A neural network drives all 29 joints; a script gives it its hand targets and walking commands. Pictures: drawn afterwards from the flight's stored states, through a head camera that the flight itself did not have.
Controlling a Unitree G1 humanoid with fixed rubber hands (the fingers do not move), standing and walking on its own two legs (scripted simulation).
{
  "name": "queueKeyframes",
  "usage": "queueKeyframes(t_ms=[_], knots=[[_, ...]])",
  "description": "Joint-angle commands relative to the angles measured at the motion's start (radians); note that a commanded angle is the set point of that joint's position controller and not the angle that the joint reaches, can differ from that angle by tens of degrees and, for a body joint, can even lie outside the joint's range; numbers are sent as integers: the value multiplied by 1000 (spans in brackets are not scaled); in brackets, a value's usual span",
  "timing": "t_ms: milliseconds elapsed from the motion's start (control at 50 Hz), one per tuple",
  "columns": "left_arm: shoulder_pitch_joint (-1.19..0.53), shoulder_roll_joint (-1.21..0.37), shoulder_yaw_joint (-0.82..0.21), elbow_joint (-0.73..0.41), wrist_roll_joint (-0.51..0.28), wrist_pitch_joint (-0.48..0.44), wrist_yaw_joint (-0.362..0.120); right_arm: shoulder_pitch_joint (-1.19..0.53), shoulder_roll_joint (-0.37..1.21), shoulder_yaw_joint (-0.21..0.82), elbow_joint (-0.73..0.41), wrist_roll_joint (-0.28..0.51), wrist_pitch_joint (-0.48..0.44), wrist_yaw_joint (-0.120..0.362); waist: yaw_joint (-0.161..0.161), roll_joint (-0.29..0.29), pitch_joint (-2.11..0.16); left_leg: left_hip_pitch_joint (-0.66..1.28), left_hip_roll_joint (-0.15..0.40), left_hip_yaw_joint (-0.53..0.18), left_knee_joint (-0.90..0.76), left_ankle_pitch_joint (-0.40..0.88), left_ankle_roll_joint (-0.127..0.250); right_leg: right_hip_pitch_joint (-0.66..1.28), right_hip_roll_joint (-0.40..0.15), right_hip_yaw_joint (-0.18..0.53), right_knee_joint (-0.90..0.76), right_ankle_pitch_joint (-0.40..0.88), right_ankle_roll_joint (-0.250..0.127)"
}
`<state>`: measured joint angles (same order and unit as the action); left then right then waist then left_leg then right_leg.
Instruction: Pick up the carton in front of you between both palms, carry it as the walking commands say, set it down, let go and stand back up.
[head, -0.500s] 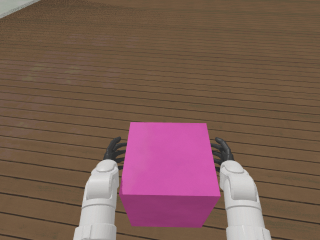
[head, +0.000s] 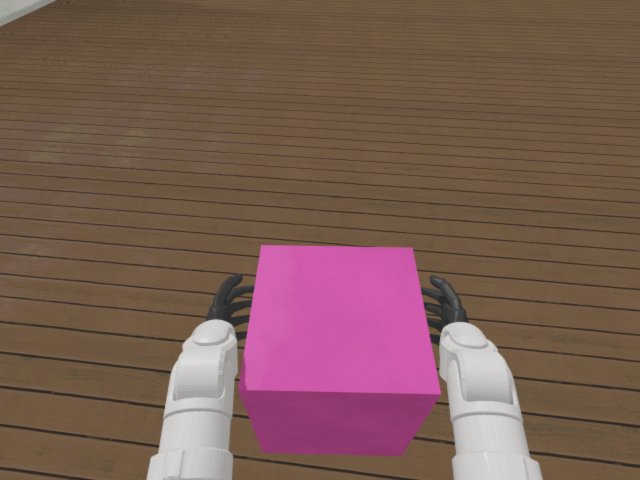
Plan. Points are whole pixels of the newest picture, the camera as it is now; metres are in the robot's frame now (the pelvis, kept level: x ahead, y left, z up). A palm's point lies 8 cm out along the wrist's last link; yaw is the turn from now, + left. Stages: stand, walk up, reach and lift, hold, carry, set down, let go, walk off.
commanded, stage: hold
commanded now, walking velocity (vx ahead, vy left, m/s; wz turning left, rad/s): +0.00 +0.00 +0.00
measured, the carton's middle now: (334, 354) +0.29 +0.00 -0.04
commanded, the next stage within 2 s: set down in 0.04 s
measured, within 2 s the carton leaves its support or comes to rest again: neither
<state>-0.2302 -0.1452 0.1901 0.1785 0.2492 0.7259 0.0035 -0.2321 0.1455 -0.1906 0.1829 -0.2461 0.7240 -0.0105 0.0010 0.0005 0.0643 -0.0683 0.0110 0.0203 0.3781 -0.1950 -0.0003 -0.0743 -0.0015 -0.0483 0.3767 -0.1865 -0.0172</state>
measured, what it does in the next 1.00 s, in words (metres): lowers itself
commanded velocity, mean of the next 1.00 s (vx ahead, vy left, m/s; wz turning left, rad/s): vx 0.00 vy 0.00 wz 0.00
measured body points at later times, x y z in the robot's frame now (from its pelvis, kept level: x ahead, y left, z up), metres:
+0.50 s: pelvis -0.05 +0.01 -0.03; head +0.03 +0.01 +0.41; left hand +0.34 +0.16 -0.03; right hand +0.34 -0.15 -0.04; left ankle +0.02 +0.12 -0.74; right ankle +0.02 -0.10 -0.74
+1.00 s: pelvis -0.04 +0.00 -0.15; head +0.20 +0.00 +0.23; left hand +0.41 +0.15 -0.23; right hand +0.40 -0.16 -0.23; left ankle +0.02 +0.12 -0.74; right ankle +0.02 -0.10 -0.74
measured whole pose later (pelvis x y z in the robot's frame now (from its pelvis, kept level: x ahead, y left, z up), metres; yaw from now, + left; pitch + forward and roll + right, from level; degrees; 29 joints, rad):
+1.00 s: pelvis -0.04 +0.00 -0.15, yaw +1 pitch +38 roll +0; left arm -0.79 -0.12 0.46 0.54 0.26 0.27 0.02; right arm -0.78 0.09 -0.49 0.53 -0.25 0.28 0.01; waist -0.03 0.01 -0.12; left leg -1.50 -0.04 -0.01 1.27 -0.44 0.00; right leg -1.50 0.03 0.01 1.27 -0.44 -0.01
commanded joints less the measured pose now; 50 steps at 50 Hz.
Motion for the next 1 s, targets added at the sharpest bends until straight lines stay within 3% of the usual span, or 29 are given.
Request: queueKeyframes(t_ms=[0,60,120,220,340,400,460,520,640,740,800,880,980], knots=[[-447,-855,-493,-42,-202,-37,-203,-457,870,505,-53,213,-32,205,10,0,-270,31,-93,-111,-32,170,24,104,68,139,-23,194,7],[-500,-862,-453,7,-182,-35,-206,-524,867,474,-11,200,-30,219,18,-2,-218,9,-85,-106,-38,66,29,63,66,133,-30,74,2],[-647,-879,-383,115,-156,-52,-217,-666,866,396,103,163,-49,238,10,2,-157,-37,-75,-98,-28,-117,38,0,61,125,-20,-118,-11],[-909,-885,-182,360,-65,-127,-229,-918,843,162,351,51,-128,257,-15,17,-110,-118,-64,-109,16,-326,47,-63,67,116,49,-285,-25],[-940,-675,131,519,122,-200,-174,-936,649,-138,526,-127,-190,203,-7,-13,-75,-199,-84,-84,111,-295,38,-215,78,111,112,-298,-16],[-913,-580,185,525,161,-253,-156,-908,544,-204,523,-181,-245,182,-16,-11,-104,-297,-93,-71,169,-232,31,-295,90,90,179,-223,-9],[-920,-559,168,524,148,-330,-148,-909,521,-188,517,-177,-326,178,-20,-3,-191,-384,-111,-67,249,-142,23,-384,98,84,257,-150,-4],[-940,-624,83,504,103,-423,-147,-930,578,-117,505,-131,-421,187,-30,8,-324,-433,-130,-73,336,-46,15,-479,114,82,346,-61,-6],[-1037,-802,-212,422,-34,-579,-168,-1021,762,173,422,9,-573,212,-44,6,-788,-538,-150,-81,544,172,-4,-556,134,83,554,174,15],[-1066,-870,-425,297,-136,-576,-156,-1062,827,397,282,141,-564,218,-42,6,-1250,-583,-160,-70,705,373,-16,-595,142,73,713,378,34],[-1040,-885,-429,309,-138,-532,-171,-1030,852,408,305,152,-519,232,-38,4,-1212,-723,-164,-63,741,298,-21,-700,143,78,747,324,41],[-1034,-887,-350,393,-104,-472,-210,-1019,867,335,380,124,-460,260,-35,7,-1051,-923,-165,-50,774,142,-12,-866,143,78,777,181,41],[-1071,-856,-263,468,-76,-455,-227,-1053,836,248,441,89,-440,266,-37,11,-981,-1081,-169,-38,842,97,-10,-1019,143,71,841,137,39]])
